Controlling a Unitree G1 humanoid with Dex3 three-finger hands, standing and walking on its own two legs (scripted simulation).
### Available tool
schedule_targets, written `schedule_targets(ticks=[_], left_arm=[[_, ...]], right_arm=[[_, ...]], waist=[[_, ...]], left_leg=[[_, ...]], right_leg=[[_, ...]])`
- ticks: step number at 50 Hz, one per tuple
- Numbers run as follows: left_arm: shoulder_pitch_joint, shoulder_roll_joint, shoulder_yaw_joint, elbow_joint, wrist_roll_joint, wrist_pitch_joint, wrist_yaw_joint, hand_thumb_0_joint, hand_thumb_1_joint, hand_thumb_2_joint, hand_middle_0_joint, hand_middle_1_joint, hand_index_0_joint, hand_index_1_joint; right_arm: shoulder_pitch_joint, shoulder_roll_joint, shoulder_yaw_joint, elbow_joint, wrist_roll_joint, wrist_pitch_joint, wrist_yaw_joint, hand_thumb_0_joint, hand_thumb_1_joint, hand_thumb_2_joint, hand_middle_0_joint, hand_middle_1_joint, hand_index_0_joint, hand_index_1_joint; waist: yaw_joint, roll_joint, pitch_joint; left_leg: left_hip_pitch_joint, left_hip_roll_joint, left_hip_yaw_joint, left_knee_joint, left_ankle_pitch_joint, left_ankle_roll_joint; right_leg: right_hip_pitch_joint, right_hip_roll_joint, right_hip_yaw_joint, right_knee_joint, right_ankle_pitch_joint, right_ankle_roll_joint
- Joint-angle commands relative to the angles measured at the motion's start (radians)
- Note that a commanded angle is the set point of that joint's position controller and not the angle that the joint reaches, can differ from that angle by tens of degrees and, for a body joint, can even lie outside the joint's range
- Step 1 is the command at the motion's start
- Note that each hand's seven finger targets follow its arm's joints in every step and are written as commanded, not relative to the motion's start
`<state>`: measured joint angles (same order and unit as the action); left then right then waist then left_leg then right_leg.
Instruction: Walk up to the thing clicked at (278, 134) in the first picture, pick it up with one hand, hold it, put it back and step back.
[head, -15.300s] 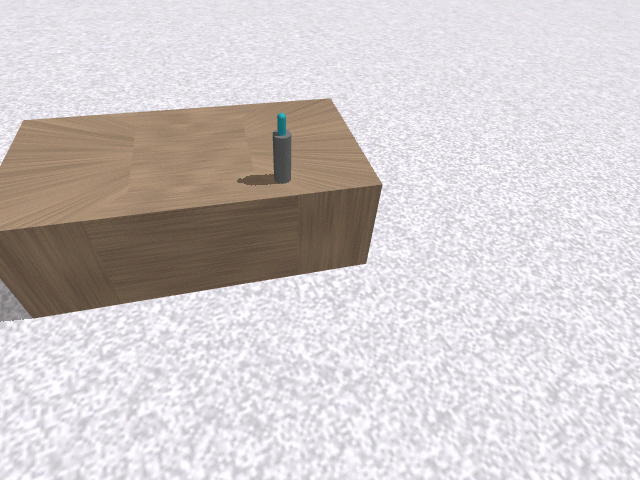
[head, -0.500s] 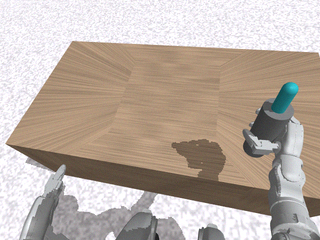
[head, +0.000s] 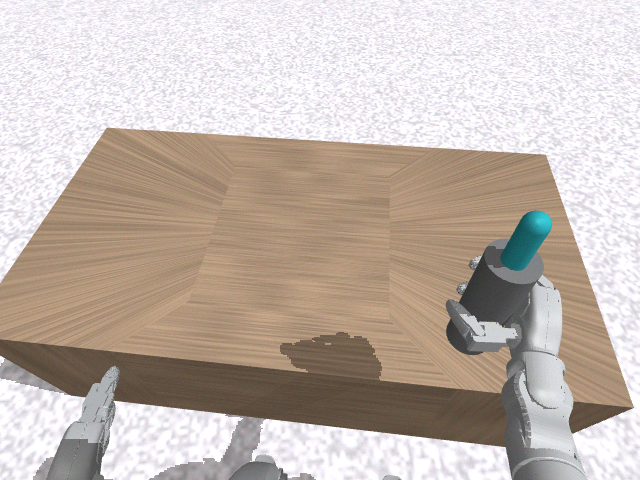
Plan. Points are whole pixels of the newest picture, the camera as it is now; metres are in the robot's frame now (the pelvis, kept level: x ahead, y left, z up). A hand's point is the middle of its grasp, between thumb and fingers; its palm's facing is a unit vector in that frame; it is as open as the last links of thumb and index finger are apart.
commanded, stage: lift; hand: right
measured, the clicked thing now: (496, 287) +0.37 -0.18 +0.06
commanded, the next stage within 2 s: hold in 0.50 s
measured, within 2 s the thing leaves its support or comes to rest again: neither
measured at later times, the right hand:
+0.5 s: hand (490, 303) +0.35 -0.17 +0.06, palm faces +0.13 +0.99 +0.00, open 8.5 cm
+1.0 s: hand (500, 300) +0.34 -0.17 +0.08, palm faces +0.13 +0.99 +0.00, open 8.5 cm
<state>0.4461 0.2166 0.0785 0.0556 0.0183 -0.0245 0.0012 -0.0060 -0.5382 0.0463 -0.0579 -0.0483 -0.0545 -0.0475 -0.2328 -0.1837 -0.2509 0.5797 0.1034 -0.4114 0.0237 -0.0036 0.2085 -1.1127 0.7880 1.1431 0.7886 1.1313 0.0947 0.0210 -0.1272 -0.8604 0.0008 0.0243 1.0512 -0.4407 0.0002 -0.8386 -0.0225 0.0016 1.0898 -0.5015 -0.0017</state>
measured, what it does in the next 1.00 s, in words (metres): stands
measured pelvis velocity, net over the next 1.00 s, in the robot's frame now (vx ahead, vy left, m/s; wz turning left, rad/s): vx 0.01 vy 0.00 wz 0.00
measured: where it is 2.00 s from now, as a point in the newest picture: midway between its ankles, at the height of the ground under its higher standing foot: outside the picture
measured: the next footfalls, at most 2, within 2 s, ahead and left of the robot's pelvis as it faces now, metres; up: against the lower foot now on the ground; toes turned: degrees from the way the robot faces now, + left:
none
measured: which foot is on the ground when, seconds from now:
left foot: down 0.00-1.00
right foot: down 0.00-1.00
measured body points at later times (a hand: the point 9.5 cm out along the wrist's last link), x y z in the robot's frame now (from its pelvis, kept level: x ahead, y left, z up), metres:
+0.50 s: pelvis +0.01 +0.00 +0.02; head +0.05 -0.02 +0.47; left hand +0.16 +0.26 +0.00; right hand +0.34 -0.22 +0.06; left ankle +0.04 +0.12 -0.66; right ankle +0.02 -0.12 -0.66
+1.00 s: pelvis +0.01 +0.00 +0.03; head +0.04 -0.01 +0.48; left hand +0.17 +0.26 +0.00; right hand +0.33 -0.22 +0.08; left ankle +0.04 +0.12 -0.66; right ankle +0.02 -0.12 -0.66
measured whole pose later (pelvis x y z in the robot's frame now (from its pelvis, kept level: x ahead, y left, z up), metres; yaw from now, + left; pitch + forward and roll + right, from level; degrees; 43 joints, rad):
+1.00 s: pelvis +0.01 +0.00 +0.03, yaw +0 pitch +8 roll +0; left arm 0.37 0.21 0.08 0.25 -0.01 -0.04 0.04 -0.01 -0.54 0.05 -0.06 -0.06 -0.06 -0.05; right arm -0.09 -0.17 -0.15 0.39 0.14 -0.31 0.01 0.00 0.23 -1.14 0.79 1.15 0.79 1.14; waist 0.05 0.02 -0.09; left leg -0.61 0.01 0.01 0.86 -0.39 0.00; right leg -0.58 -0.01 -0.01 0.88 -0.44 0.00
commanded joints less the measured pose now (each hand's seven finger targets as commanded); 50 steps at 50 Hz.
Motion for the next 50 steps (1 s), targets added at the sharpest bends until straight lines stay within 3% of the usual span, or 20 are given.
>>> schedule_targets(ticks=[1, 3, 5, 7, 12, 13, 18, 21, 25, 27, 32, 35, 36, 39, 40, 41, 42, 45, 49, 50], left_arm=[[-0.022, 0.173, 0.12, -0.153, -0.002, -0.056, 0.032, 0.0, -0.555, 0.048, -0.044, -0.043, -0.039, -0.047], [-0.016, 0.113, 0.065, -0.134, -0.006, -0.057, 0.026, 0.0, -0.555, 0.048, -0.043, -0.043, -0.039, -0.047], [-0.035, 0.122, 0.068, -0.161, -0.006, -0.06, 0.029, 0.0, -0.553, 0.046, -0.044, -0.043, -0.04, -0.046], [-0.016, 0.115, 0.054, -0.129, -0.008, -0.054, 0.027, 0.0, -0.552, 0.046, -0.043, -0.044, -0.04, -0.047], [-0.031, 0.148, 0.107, -0.099, -0.013, -0.055, 0.033, 0.0, -0.544, 0.038, -0.046, -0.048, -0.046, -0.047], [-0.011, 0.184, 0.142, -0.08, -0.013, -0.056, 0.039, 0.0, -0.547, 0.039, -0.048, -0.048, -0.047, -0.048], [-0.067, 0.081, 0.033, -0.095, -0.016, -0.064, 0.03, 0.0, -0.557, 0.047, -0.044, -0.044, -0.04, -0.049], [-0.086, 0.144, 0.085, -0.136, -0.018, -0.068, 0.041, 0.0, -0.556, 0.046, -0.046, -0.045, -0.042, -0.049], [-0.031, 0.104, 0.051, -0.068, -0.019, -0.06, 0.037, 0.0, -0.553, 0.045, -0.047, -0.048, -0.045, -0.051], [-0.052, 0.138, 0.089, -0.069, -0.021, -0.062, 0.043, 0.0, -0.553, 0.046, -0.048, -0.05, -0.046, -0.051], [-0.066, 0.129, 0.087, -0.021, -0.022, -0.064, 0.044, 0.0, -0.557, 0.05, -0.047, -0.047, -0.042, -0.052], [-0.092, 0.143, 0.101, -0.029, -0.025, -0.068, 0.044, 0.0, -0.55, 0.046, -0.047, -0.048, -0.044, -0.051], [-0.094, 0.163, 0.117, -0.025, -0.024, -0.067, 0.047, 0.0, -0.546, 0.041, -0.047, -0.049, -0.046, -0.049], [-0.107, 0.122, 0.069, -0.039, -0.029, -0.071, 0.045, 0.0, -0.549, 0.046, -0.048, -0.05, -0.046, -0.051], [-0.104, 0.141, 0.089, -0.013, -0.028, -0.069, 0.048, 0.0, -0.55, 0.046, -0.048, -0.049, -0.046, -0.051], [-0.123, 0.109, 0.05, -0.037, -0.031, -0.071, 0.045, 0.0, -0.554, 0.051, -0.048, -0.049, -0.044, -0.053], [-0.097, 0.119, 0.06, -0.013, -0.029, -0.068, 0.047, 0.0, -0.551, 0.05, -0.048, -0.051, -0.046, -0.053], [-0.085, 0.144, 0.089, 0.027, -0.031, -0.064, 0.056, 0.0, -0.551, 0.053, -0.048, -0.052, -0.046, -0.054], [-0.108, 0.141, 0.09, 0.038, -0.031, -0.066, 0.056, 0.0, -0.546, 0.046, -0.051, -0.054, -0.051, -0.054], [-0.11, 0.117, 0.063, 0.038, -0.031, -0.069, 0.053, 0.0, -0.549, 0.049, -0.051, -0.054, -0.05, -0.055]], right_arm=[[-0.328, -0.154, -0.015, -0.279, 0.015, -0.086, -0.007, 0.0, -0.354, -1.34, 1.351, 1.468, 1.385, 1.469], [-0.28, -0.112, 0.015, -0.254, 0.016, -0.079, 0.005, 0.0, -0.329, -1.348, 1.351, 1.477, 1.387, 1.477], [-0.305, -0.137, 0.001, -0.301, 0.017, -0.08, 0.003, 0.0, -0.325, -1.33, 1.335, 1.457, 1.37, 1.458], [-0.254, -0.129, 0.01, -0.289, 0.02, -0.064, 0.007, 0.0, -0.313, -1.338, 1.338, 1.467, 1.376, 1.467], [-0.251, -0.131, 0.01, -0.324, 0.029, -0.049, 0.002, 0.0, -0.347, -1.353, 1.349, 1.477, 1.385, 1.477], [-0.298, -0.143, 0.005, -0.372, 0.037, -0.052, -0.001, 0.0, -0.346, -1.354, 1.346, 1.476, 1.383, 1.476], [-0.226, -0.091, 0.04, -0.321, 0.033, -0.045, 0.0, 0.0, -0.332, -1.332, 1.335, 1.457, 1.37, 1.457], [-0.249, -0.123, 0.036, -0.383, 0.03, -0.048, 0.0, 0.0, -0.334, -1.33, 1.33, 1.452, 1.366, 1.452], [-0.213, -0.121, 0.032, -0.387, 0.038, -0.033, 0.0, 0.0, -0.362, -1.337, 1.336, 1.455, 1.37, 1.455], [-0.239, -0.141, 0.015, -0.412, 0.04, -0.032, -0.006, 0.0, -0.371, -1.357, 1.348, 1.474, 1.384, 1.474], [-0.208, -0.121, 0.031, -0.382, 0.042, -0.024, -0.008, 0.0, -0.351, -1.329, 1.331, 1.448, 1.365, 1.448], [-0.183, -0.094, 0.056, -0.363, 0.041, -0.016, -0.002, 0.0, -0.343, -1.312, 1.316, 1.43, 1.349, 1.43], [-0.217, -0.12, 0.043, -0.437, 0.043, -0.02, -0.003, 0.0, -0.33, -1.314, 1.315, 1.433, 1.35, 1.433], [-0.175, -0.093, 0.072, -0.428, 0.048, -0.008, 0.004, 0.0, -0.349, -1.306, 1.309, 1.421, 1.342, 1.421], [-0.176, -0.112, 0.047, -0.429, 0.052, -0.007, 0.0, 0.0, -0.347, -1.317, 1.314, 1.431, 1.348, 1.43], [-0.145, -0.107, 0.049, -0.406, 0.053, -0.001, 0.001, 0.0, -0.346, -1.317, 1.314, 1.431, 1.349, 1.431], [-0.196, -0.108, 0.064, -0.493, 0.057, -0.009, -0.001, 0.0, -0.343, -1.317, 1.317, 1.433, 1.352, 1.433], [-0.169, -0.13, 0.042, -0.454, 0.057, 0.003, -0.011, 0.0, -0.36, -1.32, 1.319, 1.433, 1.352, 1.433], [-0.177, -0.138, 0.041, -0.482, 0.052, 0.002, -0.015, 0.0, -0.376, -1.363, 1.349, 1.474, 1.384, 1.474], [-0.167, -0.113, 0.066, -0.479, 0.051, 0.006, -0.013, 0.0, -0.369, -1.361, 1.343, 1.471, 1.38, 1.471]], waist=[[-0.002, -0.047, -0.3], [-0.008, -0.045, -0.268], [-0.015, -0.037, -0.328], [-0.023, -0.047, -0.292], [-0.021, -0.055, -0.243], [-0.006, -0.04, -0.249], [-0.036, -0.011, -0.223], [-0.023, -0.026, -0.308], [-0.039, -0.062, -0.26], [-0.032, -0.06, -0.283], [-0.037, -0.029, -0.172], [-0.026, -0.008, -0.196], [-0.042, -0.032, -0.211], [-0.047, -0.009, -0.231], [-0.05, -0.012, -0.248], [-0.056, -0.02, -0.247], [-0.055, -0.044, -0.266], [-0.044, -0.04, -0.219], [-0.05, -0.056, -0.192], [-0.051, -0.07, -0.194]], left_leg=[[0.209, -0.012, -0.012, -0.169, 0.182, 0.007], [0.216, -0.01, -0.016, -0.179, 0.183, 0.007], [0.269, -0.007, -0.018, -0.182, 0.227, 0.005], [0.274, -0.005, -0.021, -0.192, 0.239, 0.005], [0.271, -0.003, -0.02, -0.219, 0.2, 0.004], [0.265, -0.005, -0.019, -0.223, 0.201, 0.004], [0.293, -0.005, -0.01, -0.232, 0.211, 0.003], [0.329, -0.005, -0.011, -0.232, 0.251, 0.004], [0.334, -0.002, -0.011, -0.243, 0.28, 0.004], [0.343, 0.0, -0.016, -0.247, 0.298, 0.003], [0.326, 0.0, -0.009, -0.274, 0.218, 0.002], [0.333, -0.003, -0.007, -0.277, 0.218, 0.002], [0.342, -0.001, -0.009, -0.279, 0.215, 0.004], [0.38, -0.002, -0.006, -0.287, 0.239, 0.002], [0.383, -0.004, -0.002, -0.28, 0.265, 0.002], [0.394, -0.002, -0.003, -0.286, 0.276, 0.001], [0.401, -0.001, -0.004, -0.281, 0.289, 0.005], [0.383, -0.003, -0.004, -0.296, 0.275, 0.004], [0.38, -0.002, -0.003, -0.304, 0.267, 0.007], [0.397, 0.002, -0.008, -0.309, 0.28, 0.005]], right_leg=[[0.206, 0.019, 0.014, -0.208, 0.172, -0.011], [0.198, 0.02, 0.009, -0.212, 0.174, -0.011], [0.226, 0.022, 0.007, -0.21, 0.217, -0.013], [0.231, 0.025, 0.0, -0.222, 0.229, -0.012], [0.241, 0.027, -0.003, -0.253, 0.184, -0.013], [0.258, 0.022, 0.001, -0.254, 0.184, -0.013], [0.245, 0.023, 0.004, -0.269, 0.206, -0.014], [0.322, 0.02, 0.007, -0.277, 0.249, -0.01], [0.327, 0.025, -0.001, -0.287, 0.289, -0.007], [0.351, 0.024, -0.004, -0.288, 0.303, -0.009], [0.295, 0.021, 0.0, -0.313, 0.212, -0.014], [0.311, 0.017, 0.006, -0.32, 0.21, -0.014], [0.323, 0.018, 0.005, -0.327, 0.209, -0.012], [0.34, 0.02, 0.006, -0.329, 0.238, -0.011], [0.35, 0.018, 0.01, -0.329, 0.272, -0.008], [0.356, 0.021, 0.005, -0.33, 0.284, -0.009], [0.376, 0.02, 0.007, -0.335, 0.303, -0.005], [0.38, 0.02, 0.004, -0.347, 0.287, -0.007], [0.379, 0.015, 0.009, -0.366, 0.287, -0.003], [0.385, 0.021, -0.003, -0.36, 0.288, -0.006]])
